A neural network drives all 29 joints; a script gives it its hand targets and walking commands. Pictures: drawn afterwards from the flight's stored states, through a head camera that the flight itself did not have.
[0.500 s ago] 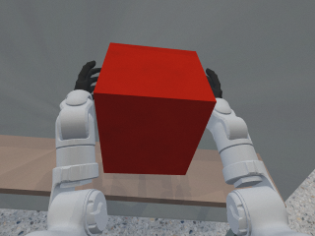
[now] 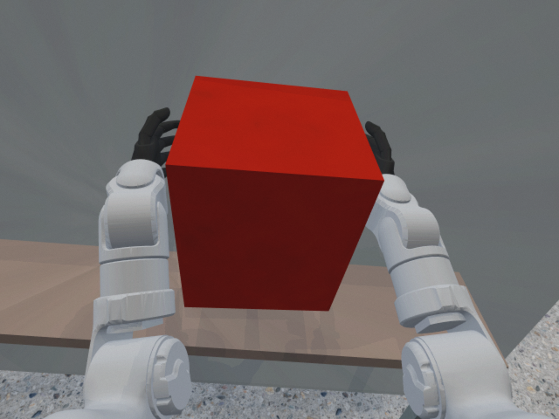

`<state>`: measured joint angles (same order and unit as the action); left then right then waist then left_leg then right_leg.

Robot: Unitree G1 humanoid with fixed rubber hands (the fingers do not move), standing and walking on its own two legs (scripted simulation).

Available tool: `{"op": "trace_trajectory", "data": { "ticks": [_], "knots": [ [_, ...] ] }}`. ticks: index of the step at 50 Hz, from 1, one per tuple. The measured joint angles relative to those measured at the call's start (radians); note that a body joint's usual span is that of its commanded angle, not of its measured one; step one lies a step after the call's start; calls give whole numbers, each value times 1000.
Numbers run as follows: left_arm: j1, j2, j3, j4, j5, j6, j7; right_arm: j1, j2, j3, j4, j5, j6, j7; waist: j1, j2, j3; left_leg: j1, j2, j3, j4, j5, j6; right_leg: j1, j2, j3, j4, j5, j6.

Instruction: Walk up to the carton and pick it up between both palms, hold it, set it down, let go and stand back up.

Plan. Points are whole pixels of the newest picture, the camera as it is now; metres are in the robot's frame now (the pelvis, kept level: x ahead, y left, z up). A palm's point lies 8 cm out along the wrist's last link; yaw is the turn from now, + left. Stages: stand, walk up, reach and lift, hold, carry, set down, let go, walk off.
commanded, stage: hold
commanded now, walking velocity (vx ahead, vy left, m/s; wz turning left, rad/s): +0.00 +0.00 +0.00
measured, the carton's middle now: (265, 199) +0.37 +0.01 +0.20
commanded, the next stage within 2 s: set down in 0.64 s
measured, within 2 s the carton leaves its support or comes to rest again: neither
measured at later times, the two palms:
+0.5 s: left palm (149, 167) +0.36 +0.16 +0.25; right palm (376, 179) +0.36 -0.14 +0.24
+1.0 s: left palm (150, 154) +0.37 +0.16 +0.26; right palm (373, 180) +0.37 -0.14 +0.23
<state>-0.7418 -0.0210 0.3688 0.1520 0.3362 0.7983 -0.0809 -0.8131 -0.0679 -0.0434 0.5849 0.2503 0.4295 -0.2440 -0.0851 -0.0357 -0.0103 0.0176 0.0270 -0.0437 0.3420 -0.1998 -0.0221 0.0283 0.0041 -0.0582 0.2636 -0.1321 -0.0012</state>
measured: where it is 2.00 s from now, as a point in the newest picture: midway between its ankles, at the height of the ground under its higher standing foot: outside the picture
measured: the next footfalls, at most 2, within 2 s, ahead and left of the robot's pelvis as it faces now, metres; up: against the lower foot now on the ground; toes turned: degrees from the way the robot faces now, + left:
none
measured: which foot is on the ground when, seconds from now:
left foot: down 0.00-1.00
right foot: down 0.00-1.00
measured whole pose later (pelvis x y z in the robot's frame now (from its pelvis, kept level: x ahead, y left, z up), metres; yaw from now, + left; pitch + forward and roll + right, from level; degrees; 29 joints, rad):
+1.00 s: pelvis +0.00 +0.00 +0.00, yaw +1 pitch -11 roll -1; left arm -0.80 -0.05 0.42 0.25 0.41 0.59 -0.13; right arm -0.78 0.01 -0.19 0.66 0.05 0.19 -0.17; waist -0.09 -0.06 0.03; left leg 0.07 0.01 -0.06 0.30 -0.18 -0.01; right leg 0.08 -0.01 -0.07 0.25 -0.14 0.00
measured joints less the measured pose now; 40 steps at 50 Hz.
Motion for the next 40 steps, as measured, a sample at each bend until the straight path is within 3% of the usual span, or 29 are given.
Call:
{"op": "trace_trajectory", "data": {
  "ticks": [40],
  "knots": [
    [-6,-1,4,-1,-3,-31,0,1,9,-14,-8,-17,-30,4,-7,-3,5,3,-3,-6,0,1,1,6,-2,-6,-1,-1,1]
  ]
}}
